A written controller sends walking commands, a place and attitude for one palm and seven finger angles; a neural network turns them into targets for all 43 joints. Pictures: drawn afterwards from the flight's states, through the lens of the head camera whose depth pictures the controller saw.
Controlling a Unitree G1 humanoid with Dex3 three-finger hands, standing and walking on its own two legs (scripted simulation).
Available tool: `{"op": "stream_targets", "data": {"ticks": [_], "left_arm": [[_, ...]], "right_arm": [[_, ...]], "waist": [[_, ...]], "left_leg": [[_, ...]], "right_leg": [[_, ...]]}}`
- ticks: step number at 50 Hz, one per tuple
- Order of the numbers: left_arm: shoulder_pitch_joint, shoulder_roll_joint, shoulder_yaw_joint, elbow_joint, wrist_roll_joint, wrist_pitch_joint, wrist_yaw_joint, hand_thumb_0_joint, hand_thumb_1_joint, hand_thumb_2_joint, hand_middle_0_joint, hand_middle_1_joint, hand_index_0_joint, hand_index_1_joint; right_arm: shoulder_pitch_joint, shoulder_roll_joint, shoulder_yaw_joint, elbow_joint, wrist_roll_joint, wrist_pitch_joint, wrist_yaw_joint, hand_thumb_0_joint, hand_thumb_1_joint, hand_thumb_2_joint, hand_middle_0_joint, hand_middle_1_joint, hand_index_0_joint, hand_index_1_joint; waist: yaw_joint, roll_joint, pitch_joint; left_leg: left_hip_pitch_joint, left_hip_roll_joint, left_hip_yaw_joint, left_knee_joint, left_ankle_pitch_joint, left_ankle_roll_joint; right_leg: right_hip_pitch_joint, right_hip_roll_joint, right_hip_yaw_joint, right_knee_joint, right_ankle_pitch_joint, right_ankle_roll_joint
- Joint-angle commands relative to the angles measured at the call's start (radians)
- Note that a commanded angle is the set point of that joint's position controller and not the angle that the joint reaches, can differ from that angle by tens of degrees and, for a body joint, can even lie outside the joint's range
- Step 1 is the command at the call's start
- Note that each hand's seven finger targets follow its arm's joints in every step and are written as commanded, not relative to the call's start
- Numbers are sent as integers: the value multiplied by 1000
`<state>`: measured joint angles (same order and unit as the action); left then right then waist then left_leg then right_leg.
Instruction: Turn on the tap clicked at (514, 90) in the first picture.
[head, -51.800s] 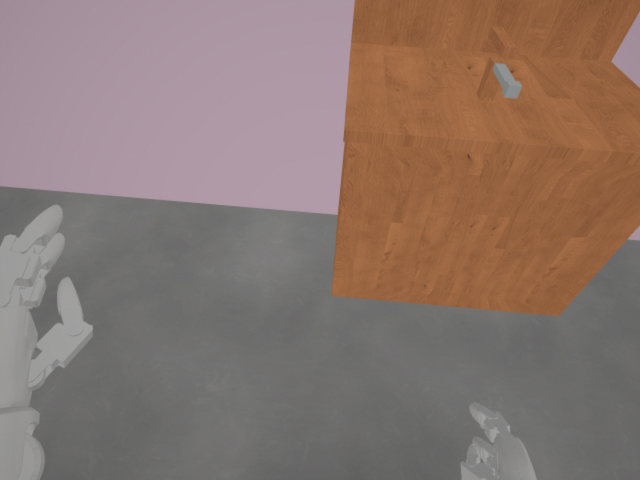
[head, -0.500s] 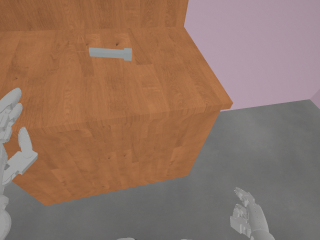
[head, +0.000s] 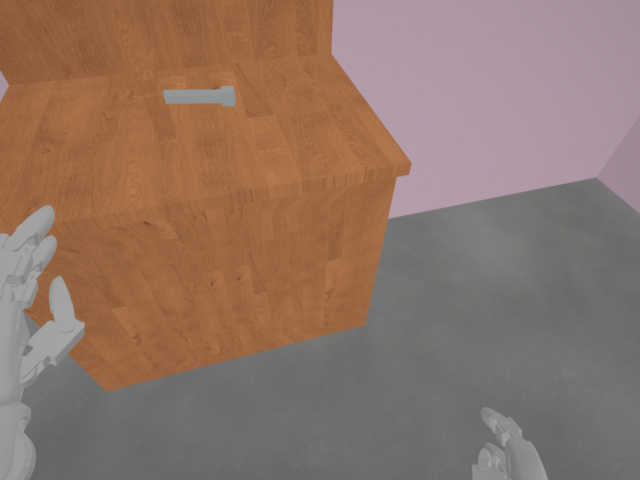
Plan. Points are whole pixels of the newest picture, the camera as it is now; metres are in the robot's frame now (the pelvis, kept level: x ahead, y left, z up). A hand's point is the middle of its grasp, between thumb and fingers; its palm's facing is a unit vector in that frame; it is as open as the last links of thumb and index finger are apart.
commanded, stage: stop stepping back and stand still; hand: left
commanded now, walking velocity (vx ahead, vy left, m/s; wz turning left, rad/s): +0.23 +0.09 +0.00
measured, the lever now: (228, 96) +0.77 +0.21 +0.10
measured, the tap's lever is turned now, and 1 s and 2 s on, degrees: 77 77 77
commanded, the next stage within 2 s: stand and check the lever's angle in 0.72 s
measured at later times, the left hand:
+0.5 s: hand out of the picture +0.10 +0.23 +0.14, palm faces +0.43 -0.85 -0.31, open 7.4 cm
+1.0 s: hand out of the picture +0.10 +0.21 +0.15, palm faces +0.40 -0.85 -0.35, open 7.4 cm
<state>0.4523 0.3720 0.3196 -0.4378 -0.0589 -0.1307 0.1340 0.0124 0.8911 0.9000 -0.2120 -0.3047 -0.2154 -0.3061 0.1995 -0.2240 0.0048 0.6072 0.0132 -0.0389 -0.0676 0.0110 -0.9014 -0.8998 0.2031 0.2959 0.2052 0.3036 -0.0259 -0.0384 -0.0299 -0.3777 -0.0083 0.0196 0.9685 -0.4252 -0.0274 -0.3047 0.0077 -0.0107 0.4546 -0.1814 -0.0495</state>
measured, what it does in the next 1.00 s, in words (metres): steps on the spot: left foot, then right foot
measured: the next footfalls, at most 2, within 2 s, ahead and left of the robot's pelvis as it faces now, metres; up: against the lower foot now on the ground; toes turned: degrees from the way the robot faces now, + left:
left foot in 0.10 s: -0.02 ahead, +0.10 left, +0.00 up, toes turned +5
right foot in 0.36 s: +0.04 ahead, -0.09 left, +0.00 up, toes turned +2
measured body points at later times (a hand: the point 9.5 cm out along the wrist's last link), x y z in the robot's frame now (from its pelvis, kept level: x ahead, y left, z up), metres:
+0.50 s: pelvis -0.10 -0.01 -0.02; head -0.12 -0.01 +0.43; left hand +0.07 +0.28 +0.15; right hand +0.06 -0.22 -0.13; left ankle -0.11 +0.12 -0.70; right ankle +0.00 -0.10 -0.74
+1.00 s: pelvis -0.09 -0.03 -0.02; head -0.09 -0.02 +0.43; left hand +0.07 +0.25 +0.17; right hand +0.08 -0.27 -0.10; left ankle -0.06 +0.09 -0.75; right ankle -0.06 -0.15 -0.74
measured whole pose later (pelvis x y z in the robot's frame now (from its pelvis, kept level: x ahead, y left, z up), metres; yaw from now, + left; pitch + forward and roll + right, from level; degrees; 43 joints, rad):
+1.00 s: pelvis -0.09 -0.03 -0.02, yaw +5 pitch -3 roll -2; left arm 0.50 0.35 0.29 -0.59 -0.05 -0.12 0.14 0.02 0.89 0.90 -0.21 -0.31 -0.22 -0.31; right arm 0.21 -0.23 -0.01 0.65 0.01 -0.09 -0.06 0.01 -0.90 -0.90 0.20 0.30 0.21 0.30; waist -0.01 0.01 0.07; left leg -0.30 0.04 0.00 0.63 -0.27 0.01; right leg -0.27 -0.01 -0.07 0.61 -0.28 0.00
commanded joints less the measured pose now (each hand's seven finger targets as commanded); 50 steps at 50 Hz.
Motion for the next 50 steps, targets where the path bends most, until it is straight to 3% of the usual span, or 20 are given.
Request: {"op": "stream_targets", "data": {"ticks": [1, 4, 6, 8, 11, 16, 17, 18, 21, 25, 27, 28, 29, 32, 37, 39, 41, 42, 47, 50], "left_arm": [[57, 183, 162, -340, 1, -65, 41, 0, 900, 900, -200, -300, -200, -300], [71, 198, 175, -418, -8, -76, 49, 0, 900, 900, -200, -300, -200, -300], [45, 202, 173, -423, -7, -83, 50, 0, 900, 900, -200, -300, -200, -300], [-42, 200, 170, -387, 13, -74, 48, 0, 900, 900, -200, -300, -200, -300], [-107, 152, 130, -210, 12, -72, 32, 0, 900, 900, -200, -300, -200, -300], [-120, 87, 50, -59, 13, -36, 14, 0, 900, 900, -200, -300, -200, -300], [-129, 96, 40, -61, 22, -31, 10, 0, 900, 900, -200, -300, -200, -300], [-156, 135, 55, -93, 23, -23, 1, 0, 900, 900, -200, -300, -200, -300], [-274, 205, 101, -250, 23, -56, -12, 0, 900, 900, -200, -300, -200, -300], [-110, 237, 163, -407, 8, -60, 23, 0, 900, 900, -200, -300, -200, -300], [-77, 222, 164, -436, 7, -61, 40, 0, 900, 900, -200, -300, -200, -300], [-93, 187, 156, -455, 5, -66, 49, 0, 900, 900, -200, -300, -200, -300], [-187, 194, 157, -479, 26, -76, 60, 0, 900, 900, -200, -300, -200, -300], [-98, 185, 170, -216, 28, -63, 47, 0, 900, 900, -200, -300, -200, -300], [30, 83, 75, -107, -1, -33, 25, 0, 900, 900, -200, -300, -200, -300], [-3, 89, 60, -150, 10, -39, 21, 0, 900, 900, -200, -300, -200, -300], [-44, 148, 78, -233, 18, -46, 17, 0, 900, 900, -200, -300, -200, -300], [-134, 192, 107, -314, 9, -60, 21, 0, 900, 900, -200, -300, -200, -300], [-88, 227, 180, -427, 6, -76, 47, 0, 900, 900, -200, -300, -200, -300], [-21, 177, 160, -397, 6, -84, 63, 0, 900, 900, -200, -300, -200, -300]], "right_arm": [[-70, -104, -63, -189, 8, -75, -11, 0, -900, -900, 200, 300, 200, 300], [-43, -119, -75, -183, 6, -88, -8, 0, -900, -900, 200, 300, 200, 300], [-49, -142, -90, -175, 3, -94, -7, 0, -900, -900, 200, 300, 200, 300], [-44, -119, -86, -125, 5, -113, -1, 0, -900, -900, 200, 300, 200, 300], [-39, -126, -78, -73, 23, -138, 11, 0, -900, -900, 200, 300, 200, 300], [-84, -121, -52, -105, 4, -105, -9, 0, -900, -900, 200, 300, 200, 300], [-90, -105, -53, -106, 3, -101, -8, 0, -900, -900, 200, 300, 200, 300], [-111, -98, -67, -122, 9, -96, -4, 0, -900, -900, 200, 300, 200, 300], [-110, -67, -40, -66, -11, -104, 14, 0, -900, -900, 200, 300, 200, 300], [-122, -61, -32, -96, -9, -100, -4, 0, -900, -900, 200, 300, 200, 300], [-109, -73, -18, -100, -17, -102, -15, 0, -900, -900, 200, 300, 200, 300], [-102, -117, -30, -113, -24, -108, -19, 0, -900, -900, 200, 300, 200, 300], [-93, -105, -34, -130, -15, -123, -14, 0, -900, -900, 200, 300, 200, 300], [-51, -80, -45, -93, 1, -131, 5, 0, -900, -900, 200, 300, 200, 300], [-71, -87, -30, -127, 13, -111, -2, 0, -900, -900, 200, 300, 200, 300], [-75, -95, -36, -136, 1, -106, -5, 0, -900, -900, 200, 300, 200, 300], [-85, -82, -46, -138, 2, -104, 4, 0, -900, -900, 200, 300, 200, 300], [-113, -81, -40, -144, 1, -113, 3, 0, -900, -900, 200, 300, 200, 300], [-107, -85, -52, -118, -3, -119, -10, 0, -900, -900, 200, 300, 200, 300], [-121, -106, -55, -150, -4, -106, -18, 0, -900, -900, 200, 300, 200, 300]], "waist": [[35, -127, -194], [-3, 54, -199], [0, 388, -106], [-40, 389, 49], [0, 157, 150], [45, 159, 105], [45, -54, 87], [42, -369, 48], [-12, -121, -8], [-3, -83, -40], [-4, 130, -37], [-7, 448, -10], [-15, 548, 64], [2, 159, 46], [12, 244, 56], [26, 159, 20], [25, -178, -20], [28, -173, -12], [3, -27, -67], [24, 407, -3]], "left_leg": [[20, 25, -23, -355, -28, 57], [239, 60, 1, -694, 242, 86], [382, 264, -227, -689, 524, 164], [293, 343, -372, -721, 367, 263], [168, 320, -255, -715, 200, 220], [-170, 140, -87, -466, -261, 131], [-220, 49, -8, -186, -214, 106], [-273, -29, -2, 149, -179, 78], [-64, 43, -57, 245, 16, 56], [280, 59, 19, -192, -1, 74], [303, 40, -12, -474, -108, 92], [242, 205, -368, -750, -406, 157], [85, 364, -596, -917, -510, 241], [137, 309, -439, -785, -211, 247], [46, 192, -170, -707, -78, 143], [-43, 132, -96, -542, -87, 103], [-208, 20, -4, -110, -2, 52], [-234, 28, -24, 21, -13, 39], [221, 67, -34, -410, 169, 52], [203, 263, -392, -747, 39, 127]], "right_leg": [[273, -281, 270, -52, 230, -78], [182, -166, 153, 125, 105, -11], [-148, 12, -22, 414, -252, 64], [-376, -1, 26, 628, -333, 57], [-324, -53, 40, 527, -232, 42], [239, 27, -61, 71, -221, 39], [258, -58, 105, -60, -313, 2], [184, -292, 539, -278, -537, -70], [-107, -292, 446, -293, -663, -102], [-315, -242, 166, -184, -590, -77], [-294, -144, 71, 63, -581, -39], [-323, 15, -33, 424, -488, 15], [-361, 51, 1, 745, -371, 37], [-375, -39, 48, 741, -222, 50], [15, 9, -100, 135, -228, 54], [219, 9, -82, -64, -157, 34], [291, -286, 384, -228, -120, -88], [275, -360, 430, -233, 68, -123], [5, -229, 116, -43, -132, -59], [-90, -7, -21, 260, -266, 55]]}}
